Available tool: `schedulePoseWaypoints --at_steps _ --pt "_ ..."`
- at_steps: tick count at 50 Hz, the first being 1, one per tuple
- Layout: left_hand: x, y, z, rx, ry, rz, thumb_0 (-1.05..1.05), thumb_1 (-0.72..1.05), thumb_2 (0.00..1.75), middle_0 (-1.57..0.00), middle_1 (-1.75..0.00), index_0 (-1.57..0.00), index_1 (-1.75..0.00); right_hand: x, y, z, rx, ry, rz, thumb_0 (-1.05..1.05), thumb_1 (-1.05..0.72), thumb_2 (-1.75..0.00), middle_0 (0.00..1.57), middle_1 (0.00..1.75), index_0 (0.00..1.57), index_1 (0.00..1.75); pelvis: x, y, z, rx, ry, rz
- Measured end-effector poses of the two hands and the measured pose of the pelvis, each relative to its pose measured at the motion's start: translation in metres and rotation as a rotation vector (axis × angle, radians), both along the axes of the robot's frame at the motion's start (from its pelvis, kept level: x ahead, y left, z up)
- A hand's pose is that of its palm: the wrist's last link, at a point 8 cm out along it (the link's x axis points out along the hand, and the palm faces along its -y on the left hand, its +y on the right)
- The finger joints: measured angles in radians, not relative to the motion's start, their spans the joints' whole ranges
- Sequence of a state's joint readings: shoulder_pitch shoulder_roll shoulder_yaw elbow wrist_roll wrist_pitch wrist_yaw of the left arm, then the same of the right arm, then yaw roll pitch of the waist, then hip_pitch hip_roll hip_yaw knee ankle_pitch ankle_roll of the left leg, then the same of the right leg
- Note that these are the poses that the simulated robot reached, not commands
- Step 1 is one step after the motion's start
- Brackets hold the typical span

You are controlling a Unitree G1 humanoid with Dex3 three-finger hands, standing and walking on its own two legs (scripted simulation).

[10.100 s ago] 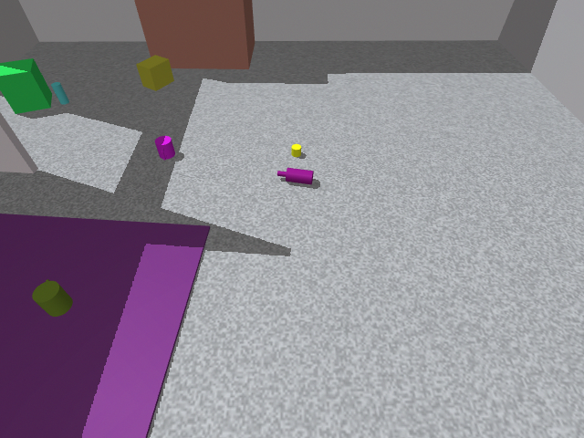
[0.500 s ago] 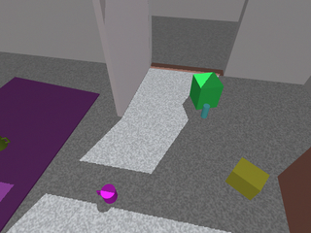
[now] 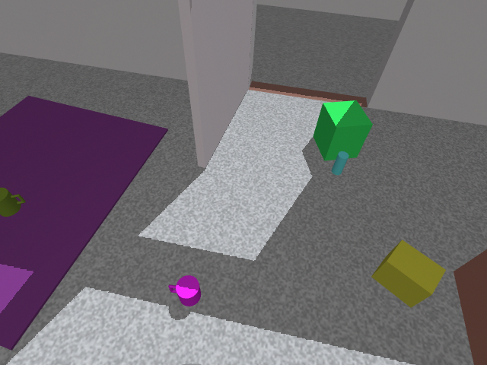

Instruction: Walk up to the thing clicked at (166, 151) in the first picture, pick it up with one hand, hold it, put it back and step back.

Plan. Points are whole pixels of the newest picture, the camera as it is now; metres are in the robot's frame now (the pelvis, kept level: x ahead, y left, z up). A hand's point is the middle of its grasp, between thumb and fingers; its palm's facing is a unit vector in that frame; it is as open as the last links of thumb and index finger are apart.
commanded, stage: walk up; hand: left
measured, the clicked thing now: (184, 290) +0.48 +0.21 -0.71
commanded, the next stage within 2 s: stand in 1.76 s
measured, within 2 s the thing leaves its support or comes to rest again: neither
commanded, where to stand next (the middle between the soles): +0.08 -0.03 m, yaw -2 degrees
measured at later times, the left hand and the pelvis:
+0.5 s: hand out of the picture +0.15 +0.24 -0.14, palm faces -0.11 -0.91 -0.39, open 7.4 cm; pelvis +0.02 -0.03 -0.01, yaw -4 degrees
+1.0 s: hand out of the picture +0.12 +0.21 -0.13, palm faces -0.04 -0.94 -0.33, open 7.4 cm; pelvis +0.02 -0.03 +0.02, yaw -3 degrees
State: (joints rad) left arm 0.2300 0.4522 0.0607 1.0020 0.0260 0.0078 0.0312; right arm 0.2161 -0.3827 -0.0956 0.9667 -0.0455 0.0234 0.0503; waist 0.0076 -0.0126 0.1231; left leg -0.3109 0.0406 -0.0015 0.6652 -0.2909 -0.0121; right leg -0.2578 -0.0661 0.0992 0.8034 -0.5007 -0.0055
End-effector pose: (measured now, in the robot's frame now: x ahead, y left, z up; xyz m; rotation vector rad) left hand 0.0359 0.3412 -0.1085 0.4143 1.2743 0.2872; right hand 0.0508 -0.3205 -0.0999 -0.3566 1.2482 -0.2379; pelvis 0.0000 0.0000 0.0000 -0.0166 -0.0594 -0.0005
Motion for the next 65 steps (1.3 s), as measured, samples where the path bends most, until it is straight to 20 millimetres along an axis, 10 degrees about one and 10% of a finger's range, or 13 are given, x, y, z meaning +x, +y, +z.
schedulePoseWaypoints --at_steps 10,22,33,65 --pt "0.053 -0.003 -0.004 -0.085 0.01 -0.067 0.0 0.91 0.9 -0.21 -0.29 -0.2 -0.3 0.013 0.04 0.009 0.011 -0.048 -0.031 0.01 -0.9 -0.9 0.21 0.3 0.21 0.3 0.023 0.02 0.011 0.004 0.017 -0.043" --pt "0.117 -0.045 0.002 -0.078 -0.128 -0.16 0.0 0.91 0.9 -0.21 -0.29 -0.2 -0.3 0.008 -0.024 -0.001 -0.064 -0.07 -0.058 0.01 -0.9 -0.9 0.21 0.3 0.21 0.3 0.021 -0.015 -0.005 0.011 0.012 -0.074" --pt "0.106 -0.091 0.007 -0.117 -0.157 -0.168 0.0 0.91 0.9 -0.21 -0.3 -0.2 -0.3 0.013 -0.039 -0.007 -0.019 -0.065 -0.05 0.01 -0.91 -0.9 0.2 0.3 0.21 0.3 0.019 -0.035 0.001 0.016 0.014 -0.061" --pt "0.065 -0.073 0.019 -0.126 -0.099 -0.038 0.0 0.91 0.9 -0.21 -0.29 -0.2 -0.3 0.037 -0.007 0.009 0.058 -0.074 0.018 0.01 -0.91 -0.9 0.21 0.3 0.21 0.3 0.013 -0.032 0.025 0.012 0.004 -0.036"
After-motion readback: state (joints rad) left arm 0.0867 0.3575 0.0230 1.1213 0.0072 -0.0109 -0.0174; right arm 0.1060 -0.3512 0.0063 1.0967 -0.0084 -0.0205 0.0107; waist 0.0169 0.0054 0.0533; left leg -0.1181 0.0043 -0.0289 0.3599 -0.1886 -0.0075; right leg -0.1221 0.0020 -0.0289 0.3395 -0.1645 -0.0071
